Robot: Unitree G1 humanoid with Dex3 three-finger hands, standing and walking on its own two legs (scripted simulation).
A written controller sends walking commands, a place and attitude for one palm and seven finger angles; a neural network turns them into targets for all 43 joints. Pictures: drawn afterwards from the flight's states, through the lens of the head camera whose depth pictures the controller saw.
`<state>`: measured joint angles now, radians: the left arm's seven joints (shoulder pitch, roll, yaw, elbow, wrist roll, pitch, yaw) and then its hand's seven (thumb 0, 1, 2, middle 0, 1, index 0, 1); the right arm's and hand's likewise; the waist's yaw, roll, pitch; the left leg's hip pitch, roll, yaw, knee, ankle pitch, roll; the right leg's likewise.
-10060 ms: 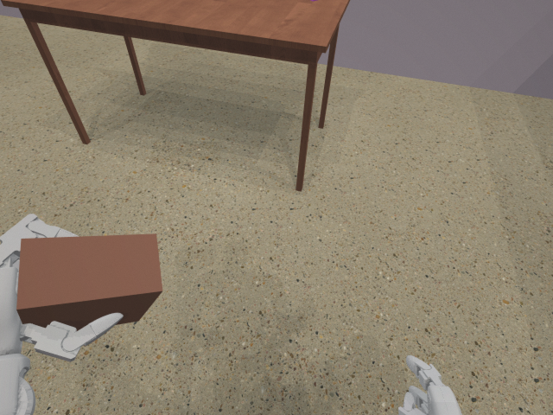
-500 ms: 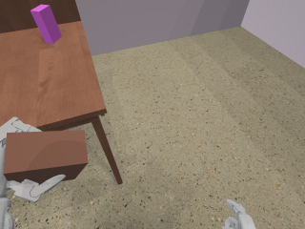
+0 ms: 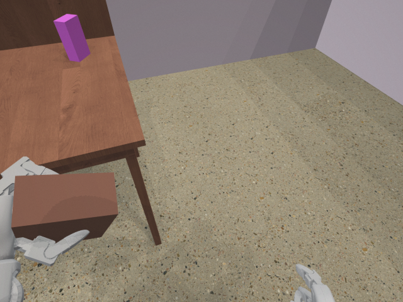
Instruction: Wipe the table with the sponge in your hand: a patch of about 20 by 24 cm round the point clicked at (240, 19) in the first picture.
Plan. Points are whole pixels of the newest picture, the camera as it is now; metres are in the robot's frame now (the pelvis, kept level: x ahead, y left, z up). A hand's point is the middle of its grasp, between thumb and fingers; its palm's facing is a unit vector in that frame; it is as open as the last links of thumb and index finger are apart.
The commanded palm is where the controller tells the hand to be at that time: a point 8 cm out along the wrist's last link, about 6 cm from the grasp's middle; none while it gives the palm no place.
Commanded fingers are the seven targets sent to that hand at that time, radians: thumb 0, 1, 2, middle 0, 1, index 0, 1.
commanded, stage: look again from close up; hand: left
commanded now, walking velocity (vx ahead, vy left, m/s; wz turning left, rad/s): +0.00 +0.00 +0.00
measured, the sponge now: (80, 210) +0.22 +0.21 +0.14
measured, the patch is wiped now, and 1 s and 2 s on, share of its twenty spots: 0.00 0.00 0.00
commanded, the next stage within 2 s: shuffle to correct the standing spot in 0.34 s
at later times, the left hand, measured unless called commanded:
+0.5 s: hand (21, 180) +0.25 +0.30 +0.17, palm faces +0.40 -0.84 -0.37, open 10.4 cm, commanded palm +0.19 +0.32 +0.18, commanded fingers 0.00 0.10 1.30 -1.20 -1.60 -1.20 -1.60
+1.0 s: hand (17, 169) +0.28 +0.32 +0.16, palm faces +0.37 -0.84 -0.41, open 10.4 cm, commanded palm +0.21 +0.36 +0.18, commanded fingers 0.00 0.10 1.30 -1.20 -1.60 -1.20 -1.60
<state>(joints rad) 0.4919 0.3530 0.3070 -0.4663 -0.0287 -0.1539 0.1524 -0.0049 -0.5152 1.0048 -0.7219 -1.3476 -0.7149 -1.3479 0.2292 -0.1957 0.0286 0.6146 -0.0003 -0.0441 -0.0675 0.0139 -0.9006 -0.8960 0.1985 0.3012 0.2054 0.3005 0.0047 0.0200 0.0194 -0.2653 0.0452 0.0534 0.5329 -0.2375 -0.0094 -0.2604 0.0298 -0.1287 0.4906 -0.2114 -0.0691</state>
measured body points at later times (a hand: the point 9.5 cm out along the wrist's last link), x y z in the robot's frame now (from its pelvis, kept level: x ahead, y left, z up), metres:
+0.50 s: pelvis +0.02 +0.05 +0.00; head +0.05 +0.08 +0.45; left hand +0.23 +0.35 +0.19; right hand +0.19 -0.17 -0.06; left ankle +0.03 +0.12 -0.73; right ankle +0.04 -0.07 -0.73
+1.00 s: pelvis +0.05 +0.08 -0.01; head +0.09 +0.11 +0.43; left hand +0.25 +0.37 +0.18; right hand +0.23 -0.15 -0.09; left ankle +0.04 +0.14 -0.73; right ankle +0.04 -0.07 -0.73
